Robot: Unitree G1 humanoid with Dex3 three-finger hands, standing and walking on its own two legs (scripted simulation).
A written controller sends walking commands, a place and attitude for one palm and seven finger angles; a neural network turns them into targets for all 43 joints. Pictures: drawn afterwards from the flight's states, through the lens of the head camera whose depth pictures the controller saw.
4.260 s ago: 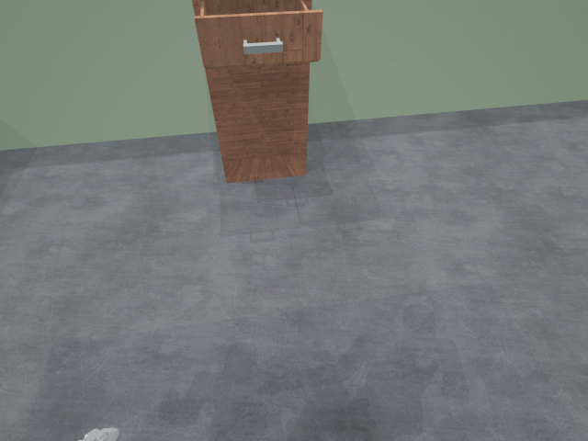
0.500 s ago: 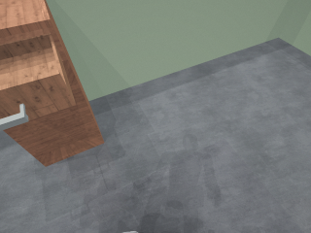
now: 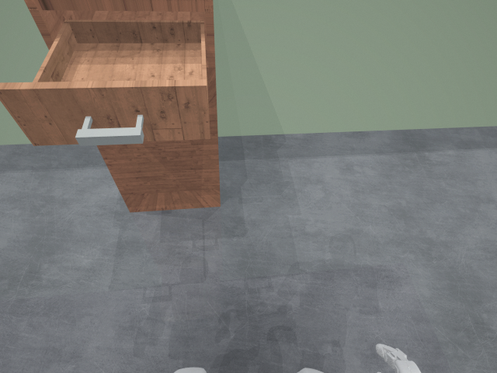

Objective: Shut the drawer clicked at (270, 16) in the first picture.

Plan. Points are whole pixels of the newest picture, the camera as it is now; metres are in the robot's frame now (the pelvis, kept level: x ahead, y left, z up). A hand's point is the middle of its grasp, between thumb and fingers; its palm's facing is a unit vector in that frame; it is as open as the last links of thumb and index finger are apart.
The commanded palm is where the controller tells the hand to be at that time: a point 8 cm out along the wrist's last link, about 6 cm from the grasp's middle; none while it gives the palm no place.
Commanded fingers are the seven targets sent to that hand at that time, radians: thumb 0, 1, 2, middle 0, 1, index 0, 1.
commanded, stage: turn to face it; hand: left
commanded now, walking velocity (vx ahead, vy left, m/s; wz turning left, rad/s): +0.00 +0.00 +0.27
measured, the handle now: (112, 128) +0.51 +0.31 +0.05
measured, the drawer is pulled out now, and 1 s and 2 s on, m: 0.29 0.29 0.29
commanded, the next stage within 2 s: take the last steps up to it in 0.16 s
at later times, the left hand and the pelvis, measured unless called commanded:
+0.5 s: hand out of the picture +0.02 +0.15 -0.13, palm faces +0.20 -0.95 -0.24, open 7.3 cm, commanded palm none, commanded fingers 0.00 0.90 0.90 -0.20 -0.30 -0.20 -0.30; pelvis +0.03 -0.03 +0.02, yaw +9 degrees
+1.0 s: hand out of the picture +0.10 +0.24 -0.16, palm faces +0.21 -0.96 -0.18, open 7.3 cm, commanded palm none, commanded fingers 0.00 0.90 0.90 -0.20 -0.30 -0.20 -0.30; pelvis +0.13 +0.06 +0.02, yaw +9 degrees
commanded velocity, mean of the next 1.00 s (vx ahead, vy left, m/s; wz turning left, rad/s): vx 0.21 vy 0.01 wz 0.08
